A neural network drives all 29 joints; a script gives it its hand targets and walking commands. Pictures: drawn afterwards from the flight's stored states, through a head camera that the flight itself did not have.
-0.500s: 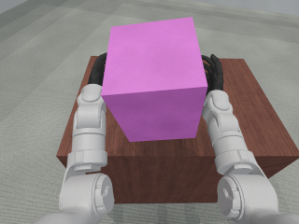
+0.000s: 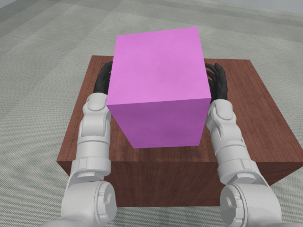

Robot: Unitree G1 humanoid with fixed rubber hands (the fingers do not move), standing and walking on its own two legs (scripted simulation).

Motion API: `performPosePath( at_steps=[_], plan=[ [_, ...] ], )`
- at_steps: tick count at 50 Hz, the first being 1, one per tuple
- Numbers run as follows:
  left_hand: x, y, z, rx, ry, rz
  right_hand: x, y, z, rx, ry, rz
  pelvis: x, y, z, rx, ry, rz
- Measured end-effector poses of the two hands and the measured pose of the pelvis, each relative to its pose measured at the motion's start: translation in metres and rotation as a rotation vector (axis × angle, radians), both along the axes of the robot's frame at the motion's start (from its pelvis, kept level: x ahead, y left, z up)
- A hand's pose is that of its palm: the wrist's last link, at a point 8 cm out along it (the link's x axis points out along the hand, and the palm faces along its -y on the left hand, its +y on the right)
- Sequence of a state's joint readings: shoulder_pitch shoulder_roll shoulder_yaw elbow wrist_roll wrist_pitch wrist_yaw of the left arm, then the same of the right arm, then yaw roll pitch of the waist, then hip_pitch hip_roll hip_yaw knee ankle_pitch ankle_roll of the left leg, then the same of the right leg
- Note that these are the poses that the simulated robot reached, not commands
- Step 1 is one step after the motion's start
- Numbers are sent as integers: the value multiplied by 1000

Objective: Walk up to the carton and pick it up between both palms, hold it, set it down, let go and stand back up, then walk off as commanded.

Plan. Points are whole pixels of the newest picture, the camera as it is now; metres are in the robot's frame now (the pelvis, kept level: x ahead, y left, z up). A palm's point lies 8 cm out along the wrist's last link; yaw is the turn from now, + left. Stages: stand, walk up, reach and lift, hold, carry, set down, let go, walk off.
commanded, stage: set down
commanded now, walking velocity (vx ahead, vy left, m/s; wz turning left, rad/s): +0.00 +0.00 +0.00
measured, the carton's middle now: (161, 95) +0.42 -0.01 +0.11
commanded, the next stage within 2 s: none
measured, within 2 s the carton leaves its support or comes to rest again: neither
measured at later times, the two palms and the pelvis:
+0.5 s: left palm (108, 93) +0.42 +0.13 +0.12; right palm (219, 100) +0.39 -0.16 +0.12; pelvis +0.01 +0.00 +0.00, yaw +0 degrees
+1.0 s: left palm (111, 95) +0.44 +0.13 +0.08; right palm (214, 103) +0.41 -0.16 +0.09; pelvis +0.02 +0.01 +0.00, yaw +0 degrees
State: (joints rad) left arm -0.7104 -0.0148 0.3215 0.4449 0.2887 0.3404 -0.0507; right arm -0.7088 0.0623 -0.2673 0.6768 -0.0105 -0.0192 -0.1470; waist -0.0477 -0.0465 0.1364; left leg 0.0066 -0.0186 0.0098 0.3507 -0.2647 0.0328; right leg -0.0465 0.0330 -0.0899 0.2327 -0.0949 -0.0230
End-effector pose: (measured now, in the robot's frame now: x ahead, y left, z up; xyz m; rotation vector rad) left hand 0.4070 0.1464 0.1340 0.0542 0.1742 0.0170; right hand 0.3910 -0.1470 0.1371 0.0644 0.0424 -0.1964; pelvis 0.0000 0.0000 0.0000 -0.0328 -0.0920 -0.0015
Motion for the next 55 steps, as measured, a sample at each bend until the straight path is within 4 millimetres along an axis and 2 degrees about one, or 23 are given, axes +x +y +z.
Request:
performPosePath(
  at_steps=[7, 17, 31, 55],
  plan=[
    [4, -4, 1, -2, -21, -13, 0, -4, 0, -9, -19, -16, 1, 0, 0, -1, 1, 0],
    [6, -8, -16, -2, 30, -29, -3, -7, -16, -13, 33, -32, 3, 1, 0, -2, 4, 0],
    [16, -12, -21, 7, 33, -50, 1, -10, -22, -8, 40, -55, 8, 3, 0, -5, 12, 0],
    [42, -11, -57, 10, 80, -59, 25, -9, -53, -17, 91, -62, 27, 6, 0, -8, 120, -3]
  ],
)
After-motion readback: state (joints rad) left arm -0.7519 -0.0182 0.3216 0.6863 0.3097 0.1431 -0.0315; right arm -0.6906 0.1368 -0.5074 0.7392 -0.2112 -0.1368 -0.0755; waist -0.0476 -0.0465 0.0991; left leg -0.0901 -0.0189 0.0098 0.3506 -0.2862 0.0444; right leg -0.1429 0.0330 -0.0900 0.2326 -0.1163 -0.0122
